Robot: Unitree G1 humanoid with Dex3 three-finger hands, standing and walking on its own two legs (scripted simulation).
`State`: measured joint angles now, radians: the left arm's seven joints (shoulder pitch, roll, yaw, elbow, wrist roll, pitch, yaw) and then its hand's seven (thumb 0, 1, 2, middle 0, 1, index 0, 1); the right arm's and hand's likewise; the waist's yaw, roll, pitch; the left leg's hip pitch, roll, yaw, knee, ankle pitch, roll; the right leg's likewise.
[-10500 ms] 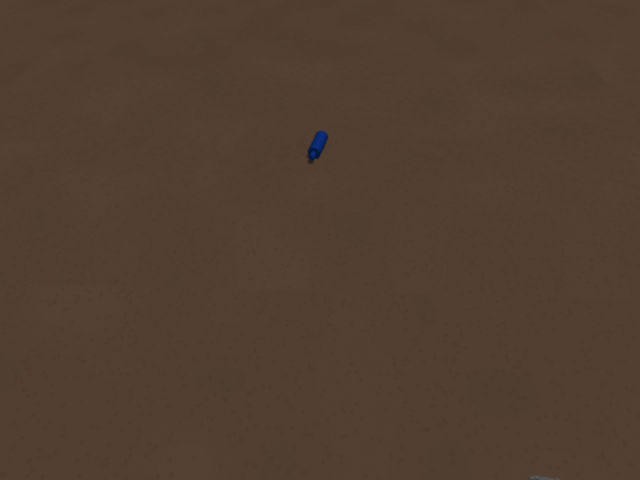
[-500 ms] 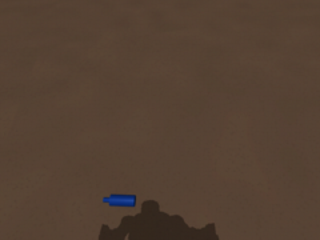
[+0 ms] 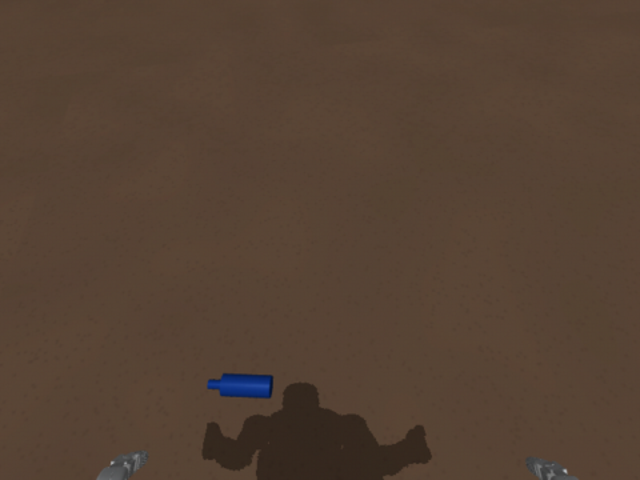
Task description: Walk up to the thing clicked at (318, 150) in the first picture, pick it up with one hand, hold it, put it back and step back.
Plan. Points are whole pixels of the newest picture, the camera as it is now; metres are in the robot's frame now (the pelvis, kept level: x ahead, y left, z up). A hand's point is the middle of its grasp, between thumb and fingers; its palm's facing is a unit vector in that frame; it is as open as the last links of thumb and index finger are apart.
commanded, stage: rise first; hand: left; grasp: from above
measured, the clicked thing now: (239, 385) +0.43 +0.28 -0.74
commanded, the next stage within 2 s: none
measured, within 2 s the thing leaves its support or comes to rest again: neither
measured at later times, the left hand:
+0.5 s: hand out of the picture +0.14 +0.26 -0.21, palm faces -0.11 -0.91 -0.41, open 13.8 cm
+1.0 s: hand out of the picture +0.14 +0.28 -0.29, palm faces -0.30 -0.78 -0.55, open 14.3 cm
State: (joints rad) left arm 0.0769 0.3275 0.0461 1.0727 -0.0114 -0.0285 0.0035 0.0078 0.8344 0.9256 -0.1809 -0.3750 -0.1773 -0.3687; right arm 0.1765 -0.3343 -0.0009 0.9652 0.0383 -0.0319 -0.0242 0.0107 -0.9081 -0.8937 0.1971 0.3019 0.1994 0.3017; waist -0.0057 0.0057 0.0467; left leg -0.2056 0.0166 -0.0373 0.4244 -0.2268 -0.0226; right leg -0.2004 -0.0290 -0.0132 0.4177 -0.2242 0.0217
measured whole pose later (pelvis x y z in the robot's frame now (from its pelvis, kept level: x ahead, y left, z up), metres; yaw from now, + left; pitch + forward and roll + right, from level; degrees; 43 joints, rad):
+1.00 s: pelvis -0.03 +0.01 -0.16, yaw -1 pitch +24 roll -2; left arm 0.16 0.39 0.14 0.50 0.37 0.13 -0.01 0.00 -0.58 0.99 -0.09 -1.07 -0.08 -1.07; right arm 0.16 -0.25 -0.03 0.53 0.00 -0.20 0.00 0.01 -0.92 -0.90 0.20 0.30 0.20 0.30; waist -0.03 0.01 -0.17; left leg -1.25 0.01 -0.06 1.45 -0.62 -0.02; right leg -1.23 -0.02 0.00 1.41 -0.60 0.04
